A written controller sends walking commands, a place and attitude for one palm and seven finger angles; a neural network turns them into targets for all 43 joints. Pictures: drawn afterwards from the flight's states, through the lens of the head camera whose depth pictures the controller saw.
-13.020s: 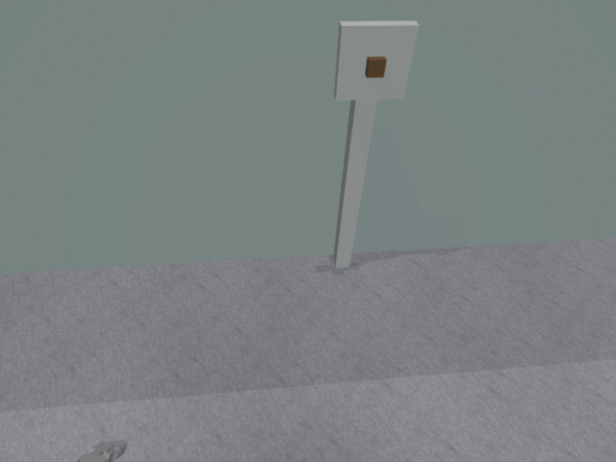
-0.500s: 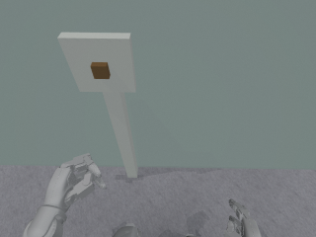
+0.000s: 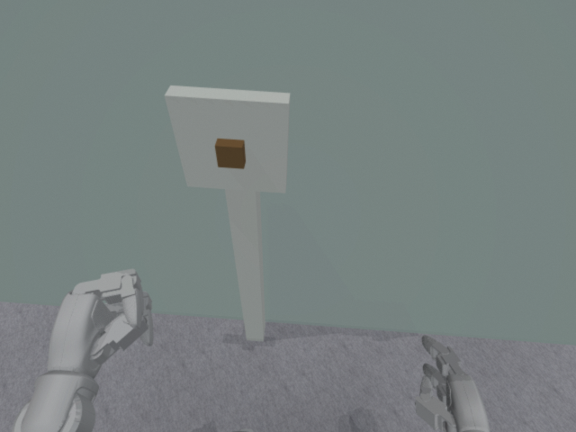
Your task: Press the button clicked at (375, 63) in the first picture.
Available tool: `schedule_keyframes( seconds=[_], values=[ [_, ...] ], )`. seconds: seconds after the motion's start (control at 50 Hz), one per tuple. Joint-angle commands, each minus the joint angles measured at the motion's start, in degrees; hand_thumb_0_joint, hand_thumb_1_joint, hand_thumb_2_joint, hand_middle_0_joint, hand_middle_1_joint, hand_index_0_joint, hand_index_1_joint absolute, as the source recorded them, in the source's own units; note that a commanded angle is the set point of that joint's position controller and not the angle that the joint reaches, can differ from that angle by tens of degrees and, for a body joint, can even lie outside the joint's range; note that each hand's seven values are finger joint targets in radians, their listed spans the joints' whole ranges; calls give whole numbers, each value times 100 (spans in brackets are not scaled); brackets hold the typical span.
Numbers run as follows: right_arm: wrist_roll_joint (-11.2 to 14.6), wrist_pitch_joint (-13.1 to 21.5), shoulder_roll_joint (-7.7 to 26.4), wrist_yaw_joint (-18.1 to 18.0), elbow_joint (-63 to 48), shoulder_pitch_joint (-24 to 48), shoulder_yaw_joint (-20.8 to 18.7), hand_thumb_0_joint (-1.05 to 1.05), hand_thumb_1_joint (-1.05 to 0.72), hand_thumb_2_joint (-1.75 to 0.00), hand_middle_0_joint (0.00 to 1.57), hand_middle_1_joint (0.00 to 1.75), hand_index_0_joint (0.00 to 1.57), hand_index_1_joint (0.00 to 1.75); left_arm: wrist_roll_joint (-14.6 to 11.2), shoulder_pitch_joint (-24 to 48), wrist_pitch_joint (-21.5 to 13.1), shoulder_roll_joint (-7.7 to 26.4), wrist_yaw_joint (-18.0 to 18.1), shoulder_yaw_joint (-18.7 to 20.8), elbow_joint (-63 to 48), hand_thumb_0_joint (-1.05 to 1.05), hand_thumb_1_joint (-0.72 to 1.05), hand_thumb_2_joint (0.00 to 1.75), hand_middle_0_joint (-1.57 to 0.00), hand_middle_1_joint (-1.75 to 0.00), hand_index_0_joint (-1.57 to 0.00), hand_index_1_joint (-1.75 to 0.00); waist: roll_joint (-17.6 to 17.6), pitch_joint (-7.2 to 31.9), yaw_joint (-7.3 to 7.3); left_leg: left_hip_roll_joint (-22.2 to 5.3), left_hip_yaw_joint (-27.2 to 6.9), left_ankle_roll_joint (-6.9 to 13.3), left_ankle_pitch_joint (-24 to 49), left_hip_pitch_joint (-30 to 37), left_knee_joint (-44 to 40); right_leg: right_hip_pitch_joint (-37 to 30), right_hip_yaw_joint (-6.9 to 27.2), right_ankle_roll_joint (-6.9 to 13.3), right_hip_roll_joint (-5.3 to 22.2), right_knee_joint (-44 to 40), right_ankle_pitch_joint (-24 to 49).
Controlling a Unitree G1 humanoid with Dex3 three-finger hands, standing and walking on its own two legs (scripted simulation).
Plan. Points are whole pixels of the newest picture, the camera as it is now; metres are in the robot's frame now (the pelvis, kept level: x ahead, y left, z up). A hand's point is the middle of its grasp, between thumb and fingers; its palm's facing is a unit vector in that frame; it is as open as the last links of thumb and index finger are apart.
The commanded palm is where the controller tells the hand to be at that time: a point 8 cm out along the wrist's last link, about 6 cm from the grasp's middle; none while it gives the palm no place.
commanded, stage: raise the hand and make a fist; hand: left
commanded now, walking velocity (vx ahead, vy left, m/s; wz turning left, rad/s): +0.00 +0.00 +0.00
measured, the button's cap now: (231, 152) +0.50 +0.14 +0.12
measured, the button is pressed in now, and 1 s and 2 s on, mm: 0 0 0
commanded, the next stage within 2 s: aim a knuckle at the button in 0.72 s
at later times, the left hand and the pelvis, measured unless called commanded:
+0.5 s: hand (141, 304) +0.23 +0.19 +0.11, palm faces +0.01 -1.00 -0.02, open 3.1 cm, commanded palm +0.20 +0.25 +0.12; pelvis +0.00 -0.01 +0.02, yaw +0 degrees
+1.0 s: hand (159, 299) +0.24 +0.17 +0.12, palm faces +0.06 -1.00 -0.02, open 3.1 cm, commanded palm +0.22 +0.21 +0.12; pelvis +0.00 -0.04 +0.02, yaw +1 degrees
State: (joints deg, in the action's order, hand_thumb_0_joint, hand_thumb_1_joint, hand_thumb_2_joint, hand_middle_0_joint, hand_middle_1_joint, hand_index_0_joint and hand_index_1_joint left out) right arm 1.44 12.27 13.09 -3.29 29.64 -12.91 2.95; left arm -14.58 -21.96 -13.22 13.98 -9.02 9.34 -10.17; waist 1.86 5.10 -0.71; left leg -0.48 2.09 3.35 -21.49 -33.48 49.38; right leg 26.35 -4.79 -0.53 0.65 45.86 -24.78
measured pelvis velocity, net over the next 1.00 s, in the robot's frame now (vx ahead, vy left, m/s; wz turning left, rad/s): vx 0.00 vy -0.04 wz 0.01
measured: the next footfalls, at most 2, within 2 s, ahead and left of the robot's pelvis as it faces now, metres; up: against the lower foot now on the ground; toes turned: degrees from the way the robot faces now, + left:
none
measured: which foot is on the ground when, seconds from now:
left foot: down 0.00-1.00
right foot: down 0.00-1.00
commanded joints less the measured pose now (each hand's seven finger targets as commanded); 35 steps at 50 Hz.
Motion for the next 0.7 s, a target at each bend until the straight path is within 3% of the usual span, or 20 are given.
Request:
schedule_keyframes(
  seconds=[0.0, 0.02, 0.06, 0.14, 0.24, 0.26, 0.32, 0.36, 0.4, 0.44, 0.46, 0.54, 0.56, 0.64, 0.66, 0.68],
  values=[
    [91, 230, 839, -61, -761, 216, -322, 0, -90, -90, 20, 30, 20, 30, -33, 579, 80, 621, -317, 194, -913, 0, 90, 90, -130, -150, -130, -150, 161, 491, 76, -164, -754, -282, 935, 1317, -1257, 240, -97, 190, -262, -701, 1014],
    [96, 229, 842, -76, -779, 242, -309, 0, -90, -90, 20, 30, 20, 30, -72, 645, 180, 672, -394, 261, -938, 0, 90, 90, -130, -150, -130, -150, 243, 557, 38, -152, -742, -286, 929, 1381, -1303, 175, -88, 194, -263, -753, 1021],
    [87, 205, 846, -109, -756, 290, -278, 0, -90, -90, 20, 30, 20, 30, -127, 780, 317, 888, -447, 515, -899, 0, 90, 90, -130, -150, -130, -150, 66, 538, 12, -134, -717, -252, 905, 1395, -1346, 27, -71, 194, -288, -872, 1034],
    [85, 264, 768, -141, -723, 341, -222, 0, -90, -90, 20, 30, 20, 30, -274, 1196, 238, 1058, -412, 848, -1318, 0, 90, 90, -130, -150, -130, -150, 348, 792, -47, -112, -699, -293, 1226, 1758, -1435, -189, -71, 219, -272, -989, 1220],
    [96, 351, 793, -121, -558, 346, -196, 0, -90, -90, 20, 30, 20, 30, -326, 1398, 197, 996, -503, 794, -1121, 0, 90, 90, -130, -150, -130, -150, 494, 631, 2, -110, -706, -308, 1304, 1885, -1542, -251, -73, 222, -276, -1141, 1286],
    [94, 347, 834, -117, -534, 340, -194, 0, -90, -90, 20, 30, 20, 30, -335, 1354, 294, 1017, -562, 798, -853, 0, 90, 90, -130, -150, -130, -150, 244, 509, 12, -101, -686, -269, 1261, 1781, -1543, -301, -54, 215, -295, -1198, 1299],
    [145, 368, 856, -157, -521, 398, -225, 0, -90, -90, 20, 30, 20, 30, -385, 1281, 543, 933, -752, 729, -566, 0, 90, 90, -130, -150, -130, -150, 274, 427, -24, -64, -613, -247, 1110, 1786, -1627, -349, -34, 195, -257, -1341, 1251],
    [159, 383, 886, -160, -553, 434, -235, 0, -90, -90, 20, 30, 20, 30, -425, 1068, 692, 976, -827, 809, -326, 0, 90, 90, -130, -150, -130, -150, -54, 349, -75, -36, -580, -216, 1070, 1661, -1639, -453, -8, 184, -260, -1412, 1242],
    [162, 390, 880, -162, -586, 461, -242, 0, -90, -90, 20, 30, 20, 30, -439, 1160, 713, 1048, -822, 880, -512, 0, 90, 90, -130, -150, -130, -150, 39, 402, -115, -21, -546, -216, 1079, 1698, -1673, -481, 4, 180, -236, -1426, 1245],
    [132, 407, 856, -157, -601, 461, -256, 0, -90, -90, 20, 30, 20, 30, -457, 1222, 617, 1122, -753, 1005, -749, 0, 90, 90, -130, -150, -130, -150, 109, 571, -133, -1, -502, -207, 1214, 1812, -1652, -544, 39, 171, -223, -1434, 1349],
    [103, 405, 862, -149, -580, 452, -250, 0, -90, -90, 20, 30, 20, 30, -460, 1271, 546, 1229, -683, 1110, -772, 0, 90, 90, -130, -150, -130, -150, -59, 513, -118, -9, -484, -193, 1204, 1756, -1625, -557, 63, 161, -241, -1463, 1314],
    [96, 464, 797, -104, -516, 409, -253, 0, -90, -90, 20, 30, 20, 30, -393, 1441, 136, 1077, -476, 1006, -991, 0, 90, 90, -130, -150, -130, -150, 311, 444, -66, -4, -463, -216, 1127, 1874, -1643, -446, 83, 183, -229, -1453, 1185],
    [78, 465, 820, -95, -481, 391, -257, 0, -90, -90, 20, 30, 20, 30, -386, 1444, 96, 1138, -468, 1023, -901, 0, 90, 90, -130, -150, -130, -150, 152, 371, -37, 0, -434, -187, 1080, 1783, -1598, -454, 146, 167, -233, -1499, 1151],
    [131, 477, 832, -123, -441, 407, -277, 0, -90, -90, 20, 30, 20, 30, -341, 1339, 114, 932, -602, 759, -539, 0, 90, 90, -130, -150, -130, -150, 253, 196, 14, 29, -373, -178, 782, 1691, -1584, -362, 232, 138, -166, -1634, 880],
    [124, 472, 859, -127, -441, 395, -273, 0, -90, -90, 20, 30, 20, 30, -356, 1274, 176, 994, -647, 787, -379, 0, 90, 90, -130, -150, -130, -150, -33, 131, 19, 30, -379, -155, 760, 1576, -1555, -395, 300, 117, -164, -1686, 834],
    [140, 471, 858, -145, -476, 439, -281, 0, -90, -90, 20, 30, 20, 30, -374, 1268, 230, 974, -704, 761, -357, 0, 90, 90, -130, -150, -130, -150, -27, 150, -12, 48, -349, -152, 739, 1528, -1543, -430, 364, 103, -122, -1733, 779]
  ],
)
